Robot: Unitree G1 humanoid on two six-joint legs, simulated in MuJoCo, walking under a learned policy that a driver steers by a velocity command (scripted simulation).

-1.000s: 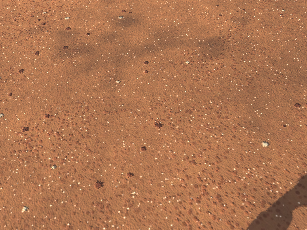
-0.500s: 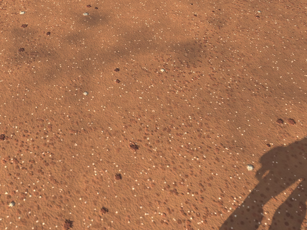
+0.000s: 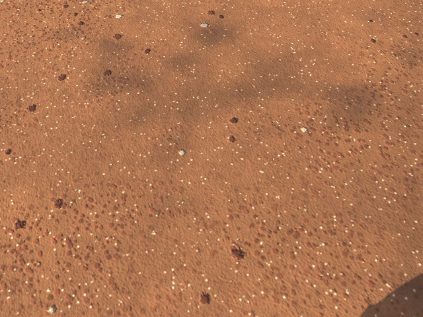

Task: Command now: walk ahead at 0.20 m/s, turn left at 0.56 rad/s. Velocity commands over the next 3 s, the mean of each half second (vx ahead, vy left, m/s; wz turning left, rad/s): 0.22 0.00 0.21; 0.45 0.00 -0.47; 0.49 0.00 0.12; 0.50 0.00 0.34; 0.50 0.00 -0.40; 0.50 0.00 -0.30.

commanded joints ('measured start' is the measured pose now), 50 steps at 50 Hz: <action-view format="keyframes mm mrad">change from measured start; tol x16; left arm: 1 96 106 29 -23 -7 -14 3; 24 190 105 68 81 -1 58 -53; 38 -119 54 47 -58 12 71 -98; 44 322 284 130 41 26 44 -43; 50 128 154 83 24 -28 35 -23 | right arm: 1 84 -31 -10 -50 -6 27 21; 13 -150 -2 30 -166 -13 40 39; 18 105 -200 -14 -89 -19 -18 -5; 50 17 -44 28 -57 -31 -60 9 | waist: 1 12 -164 -148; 14 65 -169 -118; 18 -60 270 -95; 39 -2 52 43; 45 172 -209 -392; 50 19 -71 -97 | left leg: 1 -99 43 -13 45 62 -26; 15 264 33 98 -672 143 47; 18 467 496 -523 -994 -79 230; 29 431 326 11 -1061 273 143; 38 467 352 191 -975 517 118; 42 452 324 290 -537 1042 78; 43 289 293 302 -271 867 45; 44 -115 163 292 92 170 -17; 45 -265 52 64 244 -93 -31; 50 -144 192 8 25 155 -34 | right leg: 1 206 -275 165 -148 718 -143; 11 146 -268 -8 -141 488 -138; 15 63 -257 82 -126 -90 -120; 18 -349 19 -21 436 -478 -27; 32 -422 -71 86 398 52 41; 39 -277 -33 -41 177 -32 -55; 42 45 94 -93 90 -99 -130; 43 312 71 -6 41 -116 -167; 45 641 -352 878 -220 -246 -342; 50 203 -145 353 -232 262 -216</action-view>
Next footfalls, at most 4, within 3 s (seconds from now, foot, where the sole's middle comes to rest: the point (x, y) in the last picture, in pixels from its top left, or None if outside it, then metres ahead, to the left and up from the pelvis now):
0.32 left None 0.14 0.12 -0.77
0.86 right None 0.41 -0.11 -0.77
1.44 left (233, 222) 0.76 -0.04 -0.77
1.96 right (265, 148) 1.07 -0.19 -0.77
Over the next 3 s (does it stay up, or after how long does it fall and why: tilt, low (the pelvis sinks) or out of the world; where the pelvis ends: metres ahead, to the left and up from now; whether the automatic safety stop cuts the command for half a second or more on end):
stays up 1.43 -0.19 -0.01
